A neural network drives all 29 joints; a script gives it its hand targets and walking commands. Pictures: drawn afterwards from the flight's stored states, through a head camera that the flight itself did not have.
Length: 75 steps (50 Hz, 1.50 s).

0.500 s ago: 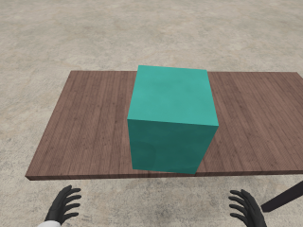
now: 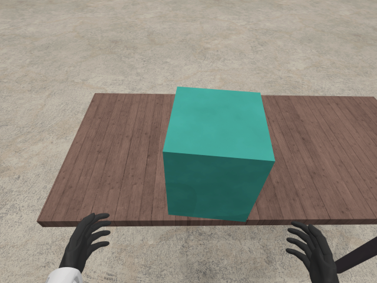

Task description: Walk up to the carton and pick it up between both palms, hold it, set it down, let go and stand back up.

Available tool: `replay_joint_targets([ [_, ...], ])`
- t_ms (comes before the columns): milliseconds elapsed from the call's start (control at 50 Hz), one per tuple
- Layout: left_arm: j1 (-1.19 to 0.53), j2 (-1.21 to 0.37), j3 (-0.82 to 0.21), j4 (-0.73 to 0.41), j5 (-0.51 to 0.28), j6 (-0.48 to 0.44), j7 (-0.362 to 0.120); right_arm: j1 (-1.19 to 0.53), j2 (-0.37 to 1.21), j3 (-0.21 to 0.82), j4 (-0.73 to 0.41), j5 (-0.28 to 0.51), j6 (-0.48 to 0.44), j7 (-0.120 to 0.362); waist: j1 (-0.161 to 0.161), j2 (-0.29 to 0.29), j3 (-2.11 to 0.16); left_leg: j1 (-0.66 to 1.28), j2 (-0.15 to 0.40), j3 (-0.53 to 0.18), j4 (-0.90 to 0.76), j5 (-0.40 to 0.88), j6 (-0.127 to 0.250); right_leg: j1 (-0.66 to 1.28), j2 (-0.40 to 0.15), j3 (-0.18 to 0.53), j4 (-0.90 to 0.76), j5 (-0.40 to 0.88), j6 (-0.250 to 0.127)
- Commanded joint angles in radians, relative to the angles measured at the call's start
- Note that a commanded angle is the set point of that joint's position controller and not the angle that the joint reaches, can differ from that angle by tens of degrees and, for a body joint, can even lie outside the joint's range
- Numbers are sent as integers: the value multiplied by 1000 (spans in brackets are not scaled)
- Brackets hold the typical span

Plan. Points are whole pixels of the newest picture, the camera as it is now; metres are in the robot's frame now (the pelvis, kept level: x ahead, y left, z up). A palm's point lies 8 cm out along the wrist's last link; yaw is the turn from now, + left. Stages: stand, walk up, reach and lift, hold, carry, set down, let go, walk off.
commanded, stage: reach and lift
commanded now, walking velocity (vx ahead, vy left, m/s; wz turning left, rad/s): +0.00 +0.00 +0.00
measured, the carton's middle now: (212, 156) +0.41 -0.02 +0.04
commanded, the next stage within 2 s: none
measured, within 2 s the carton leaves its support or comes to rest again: neither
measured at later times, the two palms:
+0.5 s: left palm (87, 224) +0.21 +0.21 +0.07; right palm (318, 234) +0.22 -0.21 +0.07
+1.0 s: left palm (101, 173) +0.30 +0.20 +0.11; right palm (319, 190) +0.29 -0.22 +0.10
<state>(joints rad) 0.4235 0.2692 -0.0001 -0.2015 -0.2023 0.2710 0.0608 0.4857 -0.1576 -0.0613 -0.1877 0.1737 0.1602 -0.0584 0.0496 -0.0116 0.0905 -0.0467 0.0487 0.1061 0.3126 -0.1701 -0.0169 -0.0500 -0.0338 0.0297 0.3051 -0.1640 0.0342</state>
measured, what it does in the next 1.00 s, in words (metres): stands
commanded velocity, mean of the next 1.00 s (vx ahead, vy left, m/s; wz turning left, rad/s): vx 0.00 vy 0.00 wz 0.00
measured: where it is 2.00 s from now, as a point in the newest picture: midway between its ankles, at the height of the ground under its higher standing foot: outside the picture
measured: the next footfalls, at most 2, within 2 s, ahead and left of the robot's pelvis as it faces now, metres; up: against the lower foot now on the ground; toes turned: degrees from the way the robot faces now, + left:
none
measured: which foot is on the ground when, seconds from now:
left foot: down 0.00-1.00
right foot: down 0.00-1.00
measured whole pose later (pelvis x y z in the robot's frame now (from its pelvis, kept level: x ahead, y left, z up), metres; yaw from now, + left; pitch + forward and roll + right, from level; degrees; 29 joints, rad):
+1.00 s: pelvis +0.00 -0.02 +0.00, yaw +1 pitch -3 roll +0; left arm -0.13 0.28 0.14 -0.18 -0.25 0.61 0.01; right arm -0.08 -0.27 -0.03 -0.10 0.35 0.39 -0.18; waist -0.01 -0.02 0.08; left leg -0.09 0.07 0.09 0.30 -0.16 -0.03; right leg -0.10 -0.01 0.01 0.32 -0.17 0.02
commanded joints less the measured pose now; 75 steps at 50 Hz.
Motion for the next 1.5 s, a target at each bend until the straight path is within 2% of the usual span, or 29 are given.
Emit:
replay_joint_targets([
  [0, -51, 107, 58, -212, 2, -50, 4, -46, -85, -35, -242, 18, -49, -9, 12, 45, -72, 58, -40, -39, -46, 139, -26, -102, 58, 3, -77, 19, -54],
  [60, -48, 107, 55, -240, -11, -56, -2, -20, -70, -38, -264, 14, -42, -20, 4, 4, -44, 56, -34, -40, -47, 125, -18, -104, 62, 5, -82, 11, -51],
  [140, -75, 116, 56, -291, -21, -71, -3, -31, -58, -16, -300, 37, -36, -28, 20, 41, -74, 50, -34, -48, -47, 129, -19, -108, 61, 13, -77, 4, -55],
  [200, -88, 116, 46, -285, -29, -67, -8, -48, -46, -16, -311, 32, -31, -37, 12, 46, -72, 51, -33, -55, -49, 107, -15, -106, 62, 15, -82, -7, -58],
  [240, -138, 131, 40, -289, -43, -48, -15, -97, -50, -18, -329, 34, -13, -47, 3, 45, -67, 32, -29, -57, -57, 49, -9, -124, 57, 23, -83, -40, -55],
  [280, -167, 128, 43, -292, -47, -24, -17, -119, -60, -25, -287, 33, 11, -53, 4, 56, -61, 40, -29, -52, -56, 71, -17, -117, 56, 23, -81, -30, -56],
  [320, -237, 146, 48, -329, -62, 1, -12, -186, -83, -28, -321, 49, 27, -64, 9, 64, -99, 32, -29, -53, -53, 75, -17, -104, 58, 27, -71, -21, -53],
  [380, -288, 157, 61, -317, -83, 34, -15, -263, -84, -20, -342, 57, 49, -71, 7, 32, -126, 14, -33, -49, -54, 44, -2, -100, 52, 29, -61, -22, -45],
  [440, -319, 154, 99, -276, -69, 71, -22, -288, -94, -15, -285, 73, 79, -75, 15, 33, -126, 32, -32, -46, -57, 72, -1, -86, 52, 24, -54, 7, -39],
  [460, -351, 151, 98, -271, -71, 90, -28, -331, -114, -21, -294, 75, 89, -80, 3, 16, -149, 35, -34, -50, -53, 68, -1, -77, 54, 22, -52, 13, -34],
  [500, -375, 137, 111, -253, -61, 119, -37, -357, -118, -14, -267, 88, 107, -87, -3, 30, -132, 51, -39, -45, -51, 90, -5, -79, 54, 18, -54, 33, -32],
  [560, -402, 138, 127, -263, -67, 150, -52, -376, -130, -23, -272, 96, 118, -100, -23, -6, -159, 67, -43, -42, -41, 155, -1, -59, 58, 12, -47, 115, -18],
  [600, -443, 137, 145, -276, -58, 159, -52, -431, -137, -21, -271, 115, 125, -102, -15, 16, -179, 81, -47, -44, -37, 184, -5, -54, 60, 15, -45, 129, -21],
  [700, -543, 142, 161, -239, -63, 185, -62, -536, -161, -19, -266, 124, 142, -108, -21, -10, -233, 77, -53, -46, -36, 171, 8, -51, 63, 15, -39, 141, -13],
  [800, -638, 148, 182, -237, -59, 229, -50, -634, -191, -31, -218, 150, 144, -113, -30, 18, -288, 93, -59, -38, -14, 232, 0, -32, 70, 4, -24, 207, -10],
  [840, -696, 151, 185, -209, -54, 249, -53, -682, -207, -43, -185, 142, 154, -119, -47, 2, -293, 106, -60, -39, -13, 236, 5, -33, 70, 0, -22, 233, -6],
  [860, -725, 147, 187, -206, -58, 252, -53, -719, -201, -34, -190, 150, 155, -119, -44, -13, -305, 97, -60, -40, -12, 232, 10, -25, 69, -1, -19, 230, -4],
  [980, -866, 154, 202, -163, -37, 313, -51, -858, -255, -41, -73, 181, 184, -121, -62, 19, -358, 126, -62, -43, 4, 295, -2, -22, 81, -9, -16, 281, -12],
  [1000, -866, 153, 205, -153, -35, 326, -53, -881, -267, -36, -72, 184, 186, -121, -62, 0, -361, 130, -60, -44, 6, 306, 1, -19, 85, -13, -16, 292, -10],
  [1020, -906, 157, 200, -147, -33, 333, -51, -911, -265, -43, -50, 183, 187, -121, -72, 12, -381, 125, -62, -42, 5, 290, -1, -6, 83, -15, -15, 283, -10],
  [1040, -927, 157, 207, -138, -27, 335, -47, -936, -268, -41, -46, 185, 187, -118, -68, -7, -389, 124, -62, -43, 2, 283, 5, -13, 86, -18, -14, 278, -10],
  [1080, -973, 150, 203, -104, -23, 353, -45, -984, -276, -35, -18, 203, 194, -113, -68, 17, -395, 119, -61, -45, 3, 273, 1, -25, 87, -20, -11, 271, -13],
  [1120, -1043, 171, 205, -69, -24, 372, -44, -1060, -304, -38, 38, 208, 201, -108, -81, 4, -413, 128, -59, -46, 8, 280, 0, -33, 91, -24, -12, 279, -12],
  [1280, -1256, 205, 191, 63, -11, 382, -26, -1256, -332, -44, 205, 228, 198, -82, -94, 29, -483, 94, -59, -52, 14, 218, -2, -61, 89, -31, -8, 242, -12],
  [1300, -1275, 203, 189, 66, -14, 376, -24, -1289, -334, -40, 210, 229, 193, -77, -85, 27, -506, 87, -59, -55, 14, 208, 2, -61, 87, -30, -5, 239, -9],
  [1340, -1291, 189, 180, 105, -8, 372, -19, -1301, -341, -45, 268, 225, 192, -71, -95, 25, -522, 103, -55, -60, 16, 238, -4, -60, 87, -34, -2, 274, -11],
  [1360, -1336, 214, 190, 166, 2, 376, -21, -1341, -347, -43, 301, 222, 193, -72, -92, 19, -516, 78, -58, -58, 18, 215, -1, -57, 85, -35, 0, 261, -9],
  [1440, -1443, 223, 145, 221, -21, 352, -12, -1432, -357, -61, 370, 222, 183, -53, -112, 25, -577, 76, -54, -61, 20, 171, -1, -95, 86, -42, -1, 222, -8],
  [1480, -1487, 232, 151, 266, -16, 344, -10, -1488, -363, -49, 420, 226, 181, -50, -101, 28, -608, 74, -55, -63, 30, 201, -3, -88, 82, -45, 6, 252, -5],
])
